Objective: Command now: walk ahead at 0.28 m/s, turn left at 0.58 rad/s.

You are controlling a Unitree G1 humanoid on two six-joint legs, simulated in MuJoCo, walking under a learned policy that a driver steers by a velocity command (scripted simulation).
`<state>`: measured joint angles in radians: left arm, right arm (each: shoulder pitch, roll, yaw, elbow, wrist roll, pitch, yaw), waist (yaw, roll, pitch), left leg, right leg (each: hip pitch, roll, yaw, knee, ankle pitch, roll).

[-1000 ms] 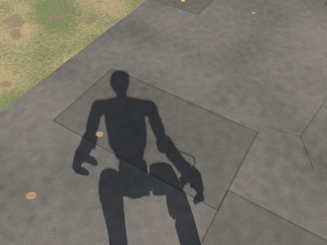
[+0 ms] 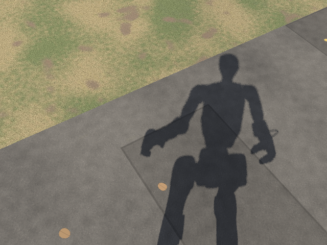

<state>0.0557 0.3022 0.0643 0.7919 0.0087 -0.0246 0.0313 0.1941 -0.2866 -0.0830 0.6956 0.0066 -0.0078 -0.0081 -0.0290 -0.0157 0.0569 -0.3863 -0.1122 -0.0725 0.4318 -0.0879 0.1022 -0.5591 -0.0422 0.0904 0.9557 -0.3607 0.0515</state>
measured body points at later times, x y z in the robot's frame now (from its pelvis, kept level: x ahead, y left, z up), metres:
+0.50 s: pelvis +0.17 -0.04 +0.01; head +0.19 -0.06 +0.46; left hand +0.10 +0.23 -0.11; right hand +0.41 -0.25 -0.09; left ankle +0.25 +0.15 -0.68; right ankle +0.12 -0.17 -0.74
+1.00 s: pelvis +0.41 +0.03 +0.00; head +0.44 +0.03 +0.45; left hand +0.60 +0.29 -0.09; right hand +0.44 -0.26 -0.12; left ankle +0.33 +0.15 -0.74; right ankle +0.57 -0.12 -0.68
